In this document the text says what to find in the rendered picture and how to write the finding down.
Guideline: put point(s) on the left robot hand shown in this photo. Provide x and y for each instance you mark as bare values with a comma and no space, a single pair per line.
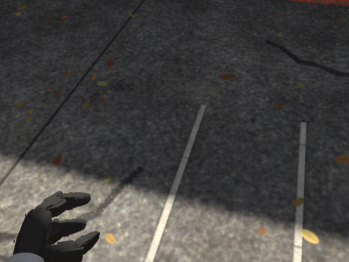
39,232

